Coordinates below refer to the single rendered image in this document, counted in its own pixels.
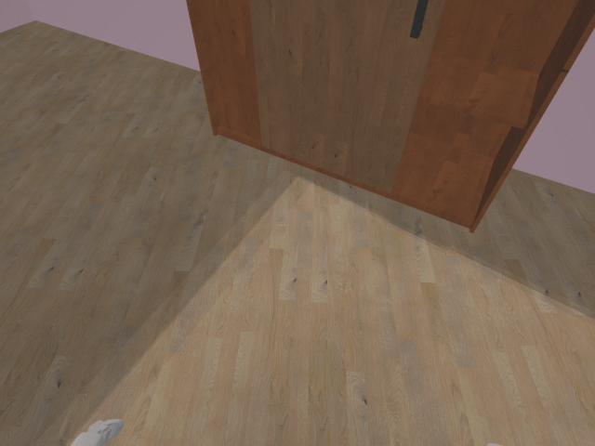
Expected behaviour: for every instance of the handle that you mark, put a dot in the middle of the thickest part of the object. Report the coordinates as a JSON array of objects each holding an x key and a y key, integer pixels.
[{"x": 419, "y": 17}]

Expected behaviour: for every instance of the robot left hand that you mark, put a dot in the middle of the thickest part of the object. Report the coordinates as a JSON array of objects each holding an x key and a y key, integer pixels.
[{"x": 99, "y": 433}]

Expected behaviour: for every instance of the wardrobe door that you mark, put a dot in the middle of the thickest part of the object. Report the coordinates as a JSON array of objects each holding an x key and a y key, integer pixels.
[
  {"x": 227, "y": 30},
  {"x": 338, "y": 81}
]

